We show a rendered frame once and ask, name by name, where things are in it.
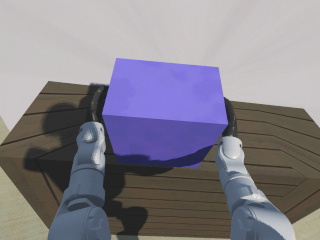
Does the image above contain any carton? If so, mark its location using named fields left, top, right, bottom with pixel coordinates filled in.
left=102, top=58, right=228, bottom=169

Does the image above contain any left robot forearm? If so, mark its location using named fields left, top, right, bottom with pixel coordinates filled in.
left=47, top=121, right=106, bottom=240

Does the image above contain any robot right hand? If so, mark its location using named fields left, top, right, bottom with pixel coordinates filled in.
left=222, top=97, right=238, bottom=138

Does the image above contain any robot left hand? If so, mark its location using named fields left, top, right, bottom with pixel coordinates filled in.
left=85, top=85, right=109, bottom=123

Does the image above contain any pedestal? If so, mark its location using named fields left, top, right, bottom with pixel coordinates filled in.
left=0, top=81, right=320, bottom=239

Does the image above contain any robot left upper arm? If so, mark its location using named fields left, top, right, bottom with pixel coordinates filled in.
left=48, top=206, right=112, bottom=240

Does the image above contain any robot right upper arm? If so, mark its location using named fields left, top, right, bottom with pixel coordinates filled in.
left=230, top=205, right=295, bottom=240

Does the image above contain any right robot forearm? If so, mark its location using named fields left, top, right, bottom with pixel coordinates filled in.
left=215, top=136, right=296, bottom=240

